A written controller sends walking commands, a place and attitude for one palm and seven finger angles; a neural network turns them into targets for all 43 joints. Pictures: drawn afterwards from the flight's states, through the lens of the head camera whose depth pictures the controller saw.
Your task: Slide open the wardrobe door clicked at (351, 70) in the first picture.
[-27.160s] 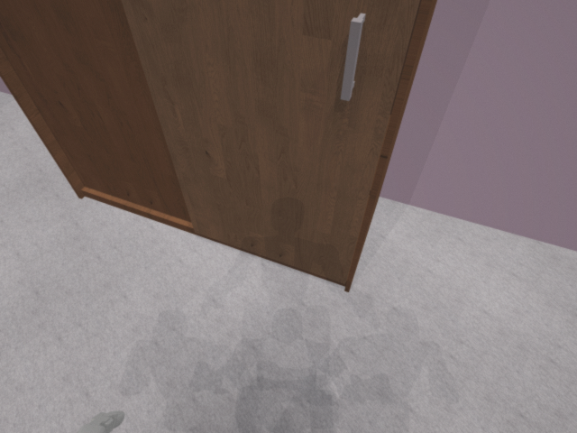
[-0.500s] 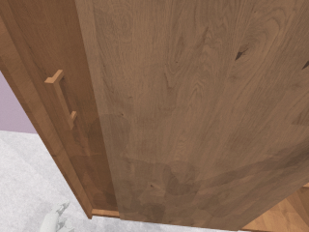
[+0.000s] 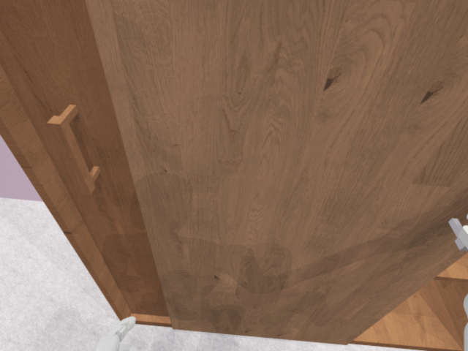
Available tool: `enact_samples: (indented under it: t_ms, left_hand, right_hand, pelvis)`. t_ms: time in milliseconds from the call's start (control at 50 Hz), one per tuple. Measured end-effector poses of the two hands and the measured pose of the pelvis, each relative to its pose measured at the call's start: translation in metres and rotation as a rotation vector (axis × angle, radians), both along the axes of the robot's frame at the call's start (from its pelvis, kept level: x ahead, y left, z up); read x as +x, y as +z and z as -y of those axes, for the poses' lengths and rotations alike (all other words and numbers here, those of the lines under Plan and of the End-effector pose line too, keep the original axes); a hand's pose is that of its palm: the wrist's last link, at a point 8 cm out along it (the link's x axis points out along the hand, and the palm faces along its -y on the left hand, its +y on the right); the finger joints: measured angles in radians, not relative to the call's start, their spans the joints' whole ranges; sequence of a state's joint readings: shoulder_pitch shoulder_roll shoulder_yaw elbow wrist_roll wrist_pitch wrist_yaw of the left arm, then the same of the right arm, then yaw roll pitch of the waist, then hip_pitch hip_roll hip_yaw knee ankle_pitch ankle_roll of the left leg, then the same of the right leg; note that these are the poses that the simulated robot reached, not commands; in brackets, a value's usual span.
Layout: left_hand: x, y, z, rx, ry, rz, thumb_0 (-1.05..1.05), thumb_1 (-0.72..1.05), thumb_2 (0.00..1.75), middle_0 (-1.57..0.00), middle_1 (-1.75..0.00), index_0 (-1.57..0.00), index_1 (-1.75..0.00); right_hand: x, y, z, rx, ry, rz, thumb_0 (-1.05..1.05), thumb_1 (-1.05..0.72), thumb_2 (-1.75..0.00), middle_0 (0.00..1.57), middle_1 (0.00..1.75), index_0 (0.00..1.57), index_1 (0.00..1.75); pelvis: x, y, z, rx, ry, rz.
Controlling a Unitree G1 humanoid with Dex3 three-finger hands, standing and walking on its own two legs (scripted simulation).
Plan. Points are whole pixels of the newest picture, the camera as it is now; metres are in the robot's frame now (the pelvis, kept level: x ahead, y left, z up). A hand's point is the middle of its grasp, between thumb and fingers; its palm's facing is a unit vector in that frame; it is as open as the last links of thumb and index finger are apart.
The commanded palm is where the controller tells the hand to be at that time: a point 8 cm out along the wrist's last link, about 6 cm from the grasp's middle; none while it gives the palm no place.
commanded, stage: stop walking and hold the door there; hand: right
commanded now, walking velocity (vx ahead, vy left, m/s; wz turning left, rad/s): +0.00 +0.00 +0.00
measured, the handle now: out of the picture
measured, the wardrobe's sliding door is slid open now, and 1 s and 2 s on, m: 0.48 0.48 0.48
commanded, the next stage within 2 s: loosen the grip on the handle in 1.26 s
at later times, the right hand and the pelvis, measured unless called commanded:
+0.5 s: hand out of the picture +0.26 -0.36 +0.13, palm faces +0.51 +0.83 -0.23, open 6.3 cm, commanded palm +0.23 -0.35 +0.09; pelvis -0.05 -0.08 -0.01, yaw -3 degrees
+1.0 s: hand out of the picture +0.26 -0.35 +0.13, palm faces +0.41 +0.90 -0.13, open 6.1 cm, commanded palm +0.22 -0.36 +0.09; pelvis -0.08 -0.11 +0.00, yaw +0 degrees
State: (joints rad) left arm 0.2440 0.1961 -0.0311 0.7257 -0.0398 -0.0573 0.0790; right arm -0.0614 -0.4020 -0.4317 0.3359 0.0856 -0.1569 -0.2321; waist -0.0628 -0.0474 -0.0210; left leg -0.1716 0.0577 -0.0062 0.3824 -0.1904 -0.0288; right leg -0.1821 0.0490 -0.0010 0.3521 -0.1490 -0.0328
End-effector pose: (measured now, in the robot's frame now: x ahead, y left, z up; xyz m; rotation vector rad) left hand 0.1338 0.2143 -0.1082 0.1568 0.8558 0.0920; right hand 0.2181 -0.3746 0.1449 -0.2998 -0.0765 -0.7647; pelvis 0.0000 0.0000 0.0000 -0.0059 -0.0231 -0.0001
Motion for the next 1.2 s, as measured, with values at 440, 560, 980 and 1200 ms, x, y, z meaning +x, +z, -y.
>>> enact_samples:
  t_ms: [440,560,980,1200]
  left_hand:
    - [0.026,0.011,0.013,0.184,0.003,0.034,0.02,0.91,0.9,-0.2,-0.3,-0.2,-0.3]
    - [0.01,0.013,0.097,0.022,-0.047,0.083,0.01,0.91,0.9,-0.2,-0.3,-0.2,-0.3]
    - [-0.07,0.013,0.093,0.088,-0.005,0.012,0.02,0.9,0.9,-0.2,-0.3,-0.2,-0.3]
    - [-0.079,0.014,0.069,0.106,0.044,0.019,0.01,0.9,0.9,-0.2,-0.3,-0.2,-0.3]
  right_hand:
    - [0.001,-0.011,0.019,-0.068,0.214,0.051,-0.16,-0.72,-0.84,0.44,1.39,0.15,1.34]
    - [0.001,-0.01,0.017,0.036,0.276,0.059,-0.11,-0.76,-0.85,0.45,1.39,0.14,1.33]
    - [0.001,-0.009,0.021,0.107,0.362,0.05,-0.07,-0.78,-0.86,0.45,1.39,0.16,1.37]
    - [0.001,-0.008,0.02,0.1,0.335,0.028,-0.08,-0.78,-0.86,0.45,1.39,0.17,1.36]
  pelvis:
    - [-0.036,-0.014,0.068,-0.032,-0.064,0.004]
    - [-0.058,-0.005,0.09,0.021,-0.052,-0.013]
    - [-0.079,-0.003,0.112,0.005,-0.002,-0.013]
    - [-0.079,-0.001,0.106,0.004,0.0,-0.019]
